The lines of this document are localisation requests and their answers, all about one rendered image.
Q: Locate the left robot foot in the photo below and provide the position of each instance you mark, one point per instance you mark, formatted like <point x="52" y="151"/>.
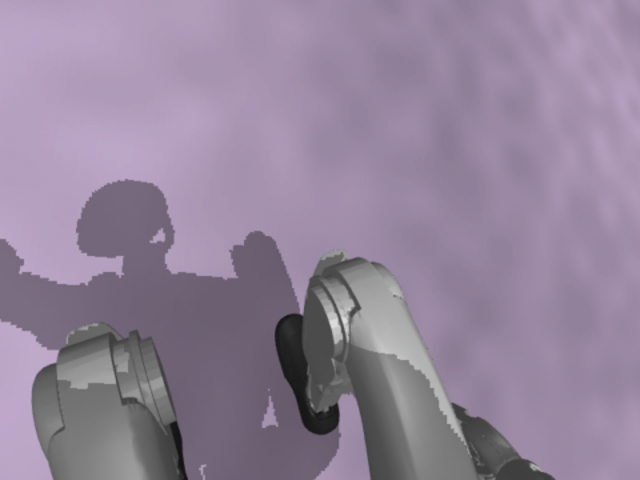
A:
<point x="178" y="442"/>

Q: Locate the right robot arm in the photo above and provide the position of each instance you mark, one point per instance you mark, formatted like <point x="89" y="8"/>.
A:
<point x="522" y="469"/>

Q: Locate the right robot foot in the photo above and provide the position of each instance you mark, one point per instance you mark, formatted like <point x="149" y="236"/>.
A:
<point x="288" y="340"/>

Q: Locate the right robot hand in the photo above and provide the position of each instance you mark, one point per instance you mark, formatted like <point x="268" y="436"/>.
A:
<point x="488" y="448"/>

